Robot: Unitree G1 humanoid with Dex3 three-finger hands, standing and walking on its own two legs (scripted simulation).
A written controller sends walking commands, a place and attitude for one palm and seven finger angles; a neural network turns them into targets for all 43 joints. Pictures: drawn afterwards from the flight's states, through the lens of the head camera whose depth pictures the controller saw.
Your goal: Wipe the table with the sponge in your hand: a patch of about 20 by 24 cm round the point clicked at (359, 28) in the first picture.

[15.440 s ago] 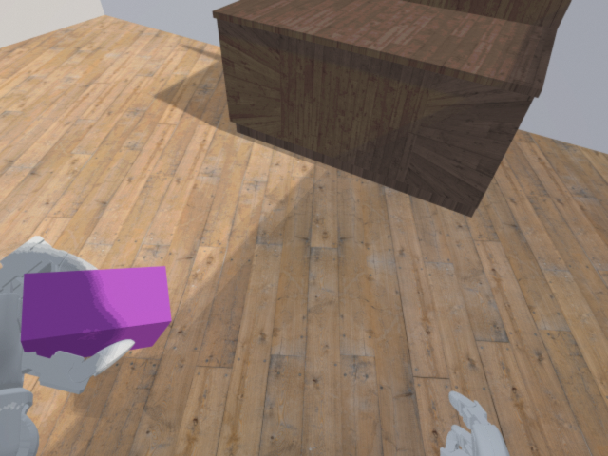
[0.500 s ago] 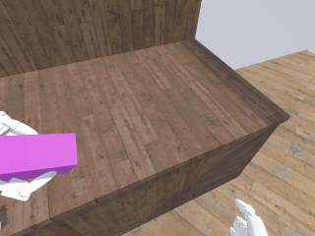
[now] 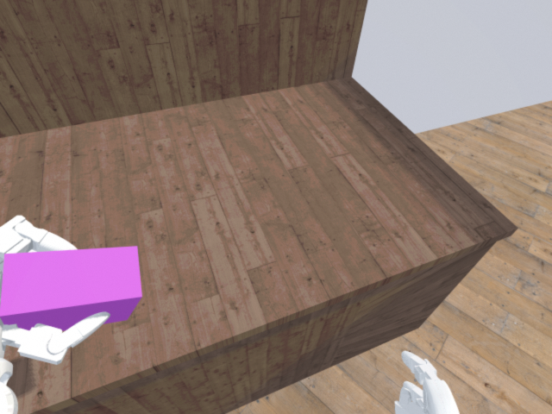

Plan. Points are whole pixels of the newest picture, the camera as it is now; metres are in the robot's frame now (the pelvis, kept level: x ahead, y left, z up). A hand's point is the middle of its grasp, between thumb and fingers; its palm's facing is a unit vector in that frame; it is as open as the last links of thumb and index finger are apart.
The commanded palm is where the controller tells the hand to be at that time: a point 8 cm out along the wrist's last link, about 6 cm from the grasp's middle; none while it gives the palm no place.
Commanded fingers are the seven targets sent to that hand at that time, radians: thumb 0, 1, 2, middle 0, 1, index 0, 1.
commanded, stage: come to a stop and stand still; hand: left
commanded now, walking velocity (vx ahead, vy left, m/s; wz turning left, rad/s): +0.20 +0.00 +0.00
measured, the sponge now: (94, 289) +0.22 +0.22 +0.13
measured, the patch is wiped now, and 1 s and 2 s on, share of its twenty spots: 0.00 0.00 0.00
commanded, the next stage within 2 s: look again from close up in 2.00 s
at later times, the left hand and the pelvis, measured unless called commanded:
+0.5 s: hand (81, 281) +0.22 +0.23 +0.16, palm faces +0.40 -0.82 -0.40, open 9.9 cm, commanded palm +0.17 +0.26 +0.18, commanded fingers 0.00 0.10 1.30 -1.20 -1.60 -1.20 -1.60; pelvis +0.00 -0.02 -0.01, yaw +0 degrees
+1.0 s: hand out of the picture +0.21 +0.32 +0.16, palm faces +0.41 -0.84 -0.37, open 9.9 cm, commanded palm +0.15 +0.34 +0.18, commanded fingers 0.00 0.10 1.30 -1.20 -1.60 -1.20 -1.60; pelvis -0.02 +0.06 +0.00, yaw -1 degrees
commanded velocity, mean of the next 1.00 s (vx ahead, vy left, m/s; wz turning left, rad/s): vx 0.01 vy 0.00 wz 0.00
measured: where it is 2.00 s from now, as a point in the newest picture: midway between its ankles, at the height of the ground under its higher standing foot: outside the picture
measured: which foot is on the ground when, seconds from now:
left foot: down 0.00-1.00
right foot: down 0.00-1.00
